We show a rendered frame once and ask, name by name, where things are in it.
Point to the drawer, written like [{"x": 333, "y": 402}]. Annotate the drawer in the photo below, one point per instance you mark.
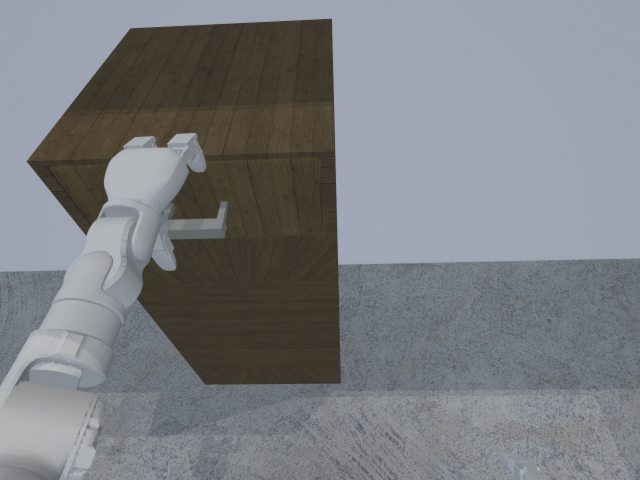
[{"x": 266, "y": 197}]

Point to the handle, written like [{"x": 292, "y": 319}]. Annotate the handle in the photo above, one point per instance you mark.
[{"x": 196, "y": 228}]

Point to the left robot forearm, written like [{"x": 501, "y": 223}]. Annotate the left robot forearm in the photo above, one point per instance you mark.
[{"x": 73, "y": 346}]

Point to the robot left hand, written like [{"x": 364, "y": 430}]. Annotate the robot left hand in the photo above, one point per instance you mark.
[{"x": 153, "y": 176}]

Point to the robot right hand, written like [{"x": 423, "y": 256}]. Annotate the robot right hand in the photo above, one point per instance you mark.
[{"x": 521, "y": 468}]

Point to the cabinet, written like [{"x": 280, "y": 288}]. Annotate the cabinet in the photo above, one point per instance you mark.
[{"x": 242, "y": 309}]

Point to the robot left upper arm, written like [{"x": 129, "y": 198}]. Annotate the robot left upper arm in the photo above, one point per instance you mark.
[{"x": 48, "y": 432}]

